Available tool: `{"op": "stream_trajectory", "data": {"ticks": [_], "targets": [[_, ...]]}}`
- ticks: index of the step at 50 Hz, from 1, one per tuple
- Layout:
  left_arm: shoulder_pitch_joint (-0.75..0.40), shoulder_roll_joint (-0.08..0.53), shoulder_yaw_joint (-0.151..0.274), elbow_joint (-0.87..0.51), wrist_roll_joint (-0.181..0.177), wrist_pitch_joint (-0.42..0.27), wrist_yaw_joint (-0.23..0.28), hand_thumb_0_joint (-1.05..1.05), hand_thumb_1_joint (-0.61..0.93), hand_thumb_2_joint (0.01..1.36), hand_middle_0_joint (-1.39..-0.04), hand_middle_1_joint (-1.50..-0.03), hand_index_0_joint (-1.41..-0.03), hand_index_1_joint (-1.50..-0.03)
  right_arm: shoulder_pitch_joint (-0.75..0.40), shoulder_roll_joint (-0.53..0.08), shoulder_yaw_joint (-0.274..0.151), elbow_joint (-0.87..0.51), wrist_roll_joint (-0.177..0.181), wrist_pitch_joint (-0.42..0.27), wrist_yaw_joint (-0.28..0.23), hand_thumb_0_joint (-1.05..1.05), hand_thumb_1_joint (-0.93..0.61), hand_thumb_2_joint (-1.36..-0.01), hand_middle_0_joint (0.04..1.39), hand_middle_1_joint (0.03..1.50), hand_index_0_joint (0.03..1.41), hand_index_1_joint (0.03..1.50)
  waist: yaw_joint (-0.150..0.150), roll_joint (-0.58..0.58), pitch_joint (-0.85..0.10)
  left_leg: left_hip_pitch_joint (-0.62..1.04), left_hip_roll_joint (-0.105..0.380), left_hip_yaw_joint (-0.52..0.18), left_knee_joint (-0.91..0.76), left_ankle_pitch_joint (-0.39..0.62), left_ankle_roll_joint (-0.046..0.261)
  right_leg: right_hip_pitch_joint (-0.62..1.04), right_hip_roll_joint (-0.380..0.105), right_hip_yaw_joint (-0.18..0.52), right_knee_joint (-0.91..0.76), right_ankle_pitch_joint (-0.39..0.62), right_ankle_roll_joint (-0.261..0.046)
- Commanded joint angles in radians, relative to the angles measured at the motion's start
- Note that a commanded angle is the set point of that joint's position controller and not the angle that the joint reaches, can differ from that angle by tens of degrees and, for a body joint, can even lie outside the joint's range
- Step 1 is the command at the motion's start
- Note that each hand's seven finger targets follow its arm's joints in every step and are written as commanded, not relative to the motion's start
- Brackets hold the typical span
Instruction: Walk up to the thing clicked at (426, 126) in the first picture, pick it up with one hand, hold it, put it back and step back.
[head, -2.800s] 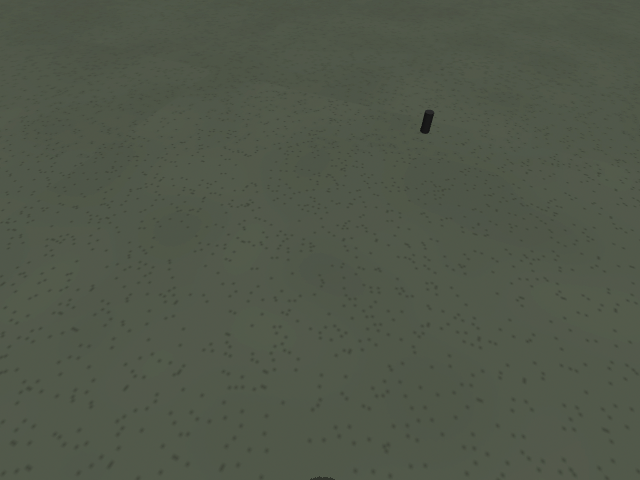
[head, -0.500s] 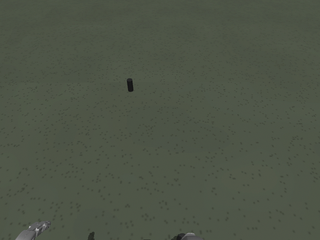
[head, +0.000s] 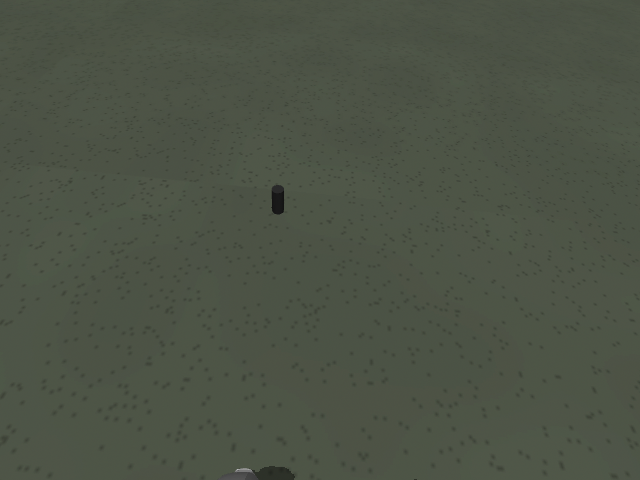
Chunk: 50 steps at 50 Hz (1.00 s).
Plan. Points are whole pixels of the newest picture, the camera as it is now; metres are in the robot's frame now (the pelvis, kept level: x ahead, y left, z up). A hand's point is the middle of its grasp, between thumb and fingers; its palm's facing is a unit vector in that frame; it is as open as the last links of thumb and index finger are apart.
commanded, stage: walk up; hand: left
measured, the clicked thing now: (277, 200) +1.29 +0.21 -0.69
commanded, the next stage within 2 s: none
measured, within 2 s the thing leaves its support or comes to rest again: neither
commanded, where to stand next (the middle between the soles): +0.95 +0.01 m, yaw +0 degrees
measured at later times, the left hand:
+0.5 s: hand (190, 316) +0.38 +0.23 -0.11, palm faces -0.05 -0.92 -0.39, open 7.4 cm
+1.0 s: hand (180, 285) +0.46 +0.28 -0.14, palm faces +0.02 -0.93 -0.36, open 7.4 cm
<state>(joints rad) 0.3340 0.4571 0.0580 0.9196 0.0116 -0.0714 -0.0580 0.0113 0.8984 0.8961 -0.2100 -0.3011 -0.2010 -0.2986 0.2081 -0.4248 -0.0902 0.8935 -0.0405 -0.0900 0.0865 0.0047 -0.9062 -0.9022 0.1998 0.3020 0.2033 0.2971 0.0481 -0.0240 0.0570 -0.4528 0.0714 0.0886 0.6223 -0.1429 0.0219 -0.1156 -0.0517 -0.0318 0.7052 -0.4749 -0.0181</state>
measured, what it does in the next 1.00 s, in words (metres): walks ahead: right foot, then left foot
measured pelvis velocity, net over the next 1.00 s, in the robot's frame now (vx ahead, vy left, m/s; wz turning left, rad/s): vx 0.46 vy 0.00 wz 0.05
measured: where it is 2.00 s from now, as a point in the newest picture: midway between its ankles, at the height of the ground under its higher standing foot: (320, 298)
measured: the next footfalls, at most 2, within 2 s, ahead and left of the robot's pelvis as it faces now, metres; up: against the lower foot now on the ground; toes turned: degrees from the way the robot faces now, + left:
right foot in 0.42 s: +0.38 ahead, -0.14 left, +0.00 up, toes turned -5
left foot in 0.90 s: +0.57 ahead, +0.12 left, +0.00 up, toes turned +8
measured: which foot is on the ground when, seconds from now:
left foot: down 0.00-0.44, up 0.46-0.88, down 0.90-1.00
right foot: up 0.00-0.40, down 0.42-0.92, up 0.94-1.00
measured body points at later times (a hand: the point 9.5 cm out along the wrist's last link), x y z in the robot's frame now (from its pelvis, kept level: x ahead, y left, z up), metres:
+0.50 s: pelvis +0.25 -0.04 +0.00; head +0.27 -0.06 +0.45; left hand +0.38 +0.28 -0.08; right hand +0.27 -0.36 -0.13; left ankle +0.13 +0.10 -0.67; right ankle +0.34 -0.14 -0.72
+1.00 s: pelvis +0.46 +0.00 +0.01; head +0.48 +0.02 +0.46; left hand +0.46 +0.33 -0.12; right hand +0.58 -0.31 -0.08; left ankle +0.53 +0.12 -0.72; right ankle +0.38 -0.13 -0.65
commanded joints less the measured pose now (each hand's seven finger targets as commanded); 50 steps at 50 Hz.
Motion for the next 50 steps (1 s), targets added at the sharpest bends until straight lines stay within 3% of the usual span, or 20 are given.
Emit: {"op": "stream_trajectory", "data": {"ticks": [1, 3, 5, 10, 16, 19, 20, 21, 22, 23, 24, 26, 28, 36, 41, 44, 45, 46, 47, 50], "targets": [[-0.075, 0.224, 0.032, -0.105, -0.018, -0.033, 0.041, 0.000, 0.900, 0.900, -0.200, -0.300, -0.200, -0.300, 0.226, -0.344, -0.099, -0.036, 0.047, -0.020, -0.039, 0.000, -0.900, -0.900, 0.200, 0.300, 0.200, 0.300, -0.153, 0.132, -0.155, 0.572, 0.372, -0.684, -0.378, -0.333, 0.243, -0.612, 0.043, 0.146, 0.567, 0.014, -0.043], [-0.017, 0.209, 0.030, -0.067, -0.029, -0.031, 0.031, 0.000, 0.900, 0.900, -0.200, -0.300, -0.200, -0.300, 0.119, -0.275, -0.061, -0.072, 0.049, -0.020, -0.052, 0.000, -0.900, -0.900, 0.200, 0.300, 0.200, 0.300, -0.086, 0.100, -0.091, 0.465, 0.281, -0.407, -0.349, -0.138, 0.189, -0.561, -0.025, 0.138, 0.488, 0.128, -0.028], [0.002, 0.193, 0.031, -0.043, -0.025, -0.018, 0.015, 0.000, 0.900, 0.900, -0.200, -0.300, -0.200, -0.300, 0.090, -0.241, -0.040, -0.071, 0.050, -0.028, -0.051, 0.000, -0.900, -0.900, 0.200, 0.300, 0.200, 0.300, -0.056, 0.147, -0.038, 0.316, 0.221, -0.248, -0.377, -0.019, 0.158, -0.467, -0.055, 0.100, 0.377, 0.163, -0.007], [-0.098, 0.162, 0.033, -0.072, -0.006, 0.000, -0.018, 0.000, 0.900, 0.900, -0.200, -0.300, -0.200, -0.300, 0.096, -0.255, -0.042, -0.085, 0.040, -0.035, -0.046, 0.000, -0.900, -0.900, 0.200, 0.300, 0.200, 0.300, -0.075, 0.157, 0.009, 0.318, 0.202, -0.178, -0.436, -0.085, 0.210, -0.485, -0.080, 0.030, 0.150, 0.234, 0.027], [-0.211, 0.124, 0.041, -0.095, -0.004, -0.006, -0.026, 0.000, 0.900, 0.900, -0.200, -0.300, -0.200, -0.300, 0.114, -0.250, -0.040, -0.084, 0.044, -0.026, -0.042, 0.000, -0.900, -0.900, 0.200, 0.300, 0.200, 0.300, -0.081, 0.141, -0.009, 0.340, 0.165, -0.086, -0.340, 0.166, 0.149, -0.316, -0.026, -0.035, -0.123, 0.410, -0.004], [-0.137, 0.139, 0.056, -0.062, -0.006, -0.009, -0.017, 0.000, 0.900, 0.900, -0.200, -0.300, -0.200, -0.300, 0.088, -0.256, -0.043, -0.100, 0.044, -0.015, -0.056, 0.000, -0.900, -0.900, 0.200, 0.300, 0.200, 0.300, -0.024, 0.106, -0.034, 0.251, 0.188, -0.104, -0.224, 0.093, 0.130, -0.108, -0.011, -0.029, -0.135, 0.382, -0.019], [-0.079, 0.167, 0.068, -0.046, -0.004, -0.016, -0.010, 0.000, 0.900, 0.900, -0.200, -0.300, -0.200, -0.300, 0.094, -0.229, -0.031, -0.104, 0.039, -0.014, -0.057, 0.000, -0.900, -0.900, 0.200, 0.300, 0.200, 0.300, 0.008, 0.029, -0.070, 0.204, 0.136, -0.061, -0.069, 0.136, 0.110, 0.021, 0.010, -0.031, -0.171, 0.317, -0.036], [0.029, 0.210, 0.087, -0.027, 0.001, -0.027, 0.002, 0.000, 0.900, 0.900, -0.200, -0.300, -0.200, -0.300, 0.131, -0.180, -0.009, -0.104, 0.038, -0.014, -0.054, 0.000, -0.900, -0.900, 0.200, 0.300, 0.200, 0.300, 0.056, -0.101, -0.143, 0.119, 0.053, 0.007, 0.193, 0.100, 0.079, 0.176, -0.046, 0.057, -0.243, 0.202, -0.067], [0.109, 0.299, 0.110, -0.033, 0.005, -0.034, 0.015, 0.000, 0.900, 0.900, -0.200, -0.300, -0.200, -0.300, 0.179, -0.119, 0.012, -0.125, 0.039, -0.015, -0.051, 0.000, -0.900, -0.900, 0.200, 0.300, 0.200, 0.300, 0.064, -0.288, -0.208, -0.083, -0.061, 0.015, 0.460, -0.285, 0.037, 0.320, -0.312, 0.466, -0.349, 0.076, -0.145], [0.100, 0.334, 0.110, -0.033, -0.014, -0.028, 0.019, 0.000, 0.900, 0.900, -0.200, -0.300, -0.200, -0.300, 0.146, -0.214, -0.012, -0.104, 0.043, -0.006, -0.062, 0.000, -0.900, -0.900, 0.200, 0.300, 0.200, 0.300, 0.077, -0.226, -0.179, -0.200, -0.084, -0.077, 0.572, -0.397, 0.030, 0.300, -0.404, 0.719, -0.454, 0.040, -0.244], [0.040, 0.302, 0.100, -0.056, -0.025, -0.026, 0.023, 0.000, 0.900, 0.900, -0.200, -0.300, -0.200, -0.300, 0.128, -0.238, -0.018, -0.078, 0.042, 0.000, -0.069, 0.000, -0.900, -0.900, 0.200, 0.300, 0.200, 0.300, 0.049, -0.103, -0.111, -0.193, -0.036, -0.174, 0.621, -0.335, 0.027, 0.194, -0.385, 0.633, -0.452, 0.067, -0.237], [-0.051, 0.236, 0.080, -0.080, -0.026, -0.031, 0.032, 0.000, 0.900, 0.900, -0.200, -0.300, -0.200, -0.300, 0.145, -0.214, -0.011, -0.050, 0.057, -0.001, -0.061, 0.000, -0.900, -0.900, 0.200, 0.300, 0.200, 0.300, 0.002, -0.088, -0.076, -0.157, -0.003, -0.178, 0.556, -0.227, 0.029, 0.108, -0.279, 0.367, -0.422, 0.279, -0.205], [-0.093, 0.196, 0.066, -0.089, -0.022, -0.036, 0.031, 0.000, 0.900, 0.900, -0.200, -0.300, -0.200, -0.300, 0.184, -0.196, -0.012, -0.022, 0.045, 0.014, -0.049, 0.000, -0.900, -0.900, 0.200, 0.300, 0.200, 0.300, -0.042, -0.134, -0.033, -0.073, 0.013, -0.158, 0.455, -0.175, 0.015, -0.033, -0.210, 0.219, -0.458, 0.307, -0.171], [-0.060, 0.216, 0.079, -0.123, 0.000, -0.048, 0.022, 0.000, 0.900, 0.900, -0.200, -0.300, -0.200, -0.300, 0.016, -0.167, -0.023, -0.070, 0.016, 0.023, -0.009, 0.000, -0.900, -0.900, 0.200, 0.300, 0.200, 0.300, -0.001, -0.080, 0.016, -0.093, 0.048, -0.094, 0.091, -0.031, -0.027, -0.055, -0.217, 0.117, -0.507, 0.112, -0.194], [-0.033, 0.227, 0.072, -0.118, -0.006, -0.037, 0.018, 0.000, 0.900, 0.900, -0.200, -0.300, -0.200, -0.300, -0.026, -0.157, -0.024, -0.079, 0.016, 0.006, -0.006, 0.000, -0.900, -0.900, 0.200, 0.300, 0.200, 0.300, -0.006, -0.076, -0.004, 0.063, 0.017, -0.034, -0.045, 0.010, -0.005, -0.072, -0.206, 0.074, -0.402, 0.230, -0.176], [-0.019, 0.199, 0.050, -0.122, -0.003, -0.029, 0.024, 0.000, 0.900, 0.900, -0.200, -0.300, -0.200, -0.300, 0.119, -0.198, -0.042, -0.033, 0.013, -0.005, -0.022, 0.000, -0.900, -0.900, 0.200, 0.300, 0.200, 0.300, -0.095, 0.057, -0.083, 0.351, -0.050, 0.001, -0.125, -0.068, 0.042, -0.135, -0.135, -0.019, -0.089, 0.516, -0.127], [0.024, 0.142, 0.026, -0.133, -0.011, -0.026, 0.027, 0.000, 0.900, 0.900, -0.200, -0.300, -0.200, -0.300, 0.244, -0.275, -0.068, -0.012, -0.002, -0.011, -0.034, 0.000, -0.900, -0.900, 0.200, 0.300, 0.200, 0.300, -0.147, 0.228, -0.173, 0.556, 0.081, -0.205, -0.186, -0.173, 0.109, -0.293, -0.067, -0.065, 0.204, 0.453, -0.073], [0.049, 0.106, 0.025, -0.137, -0.026, -0.021, 0.029, 0.000, 0.900, 0.900, -0.200, -0.300, -0.200, -0.300, 0.279, -0.357, -0.086, -0.041, 0.003, -0.016, -0.045, 0.000, -0.900, -0.900, 0.200, 0.300, 0.200, 0.300, -0.152, 0.350, -0.198, 0.701, 0.327, -0.682, -0.314, -0.261, 0.213, -0.571, 0.107, -0.059, 0.415, -0.001, -0.018], [-0.003, 0.200, 0.042, -0.116, -0.015, -0.015, 0.045, 0.000, 0.900, 0.900, -0.200, -0.300, -0.200, -0.300, 0.266, -0.354, -0.094, -0.048, 0.042, -0.010, -0.046, 0.000, -0.900, -0.900, 0.200, 0.300, 0.200, 0.300, -0.160, 0.204, -0.200, 0.654, 0.379, -0.734, -0.332, -0.208, 0.281, -0.581, 0.040, 0.064, 0.494, -0.079, -0.034], [0.024, 0.190, 0.033, -0.072, -0.026, -0.010, 0.038, 0.000, 0.900, 0.900, -0.200, -0.300, -0.200, -0.300, 0.123, -0.261, -0.049, -0.084, 0.046, -0.006, -0.062, 0.000, -0.900, -0.900, 0.200, 0.300, 0.200, 0.300, -0.078, 0.127, -0.045, 0.392, 0.263, -0.360, -0.326, -0.020, 0.198, -0.498, -0.034, 0.125, 0.428, 0.072, -0.025]]}}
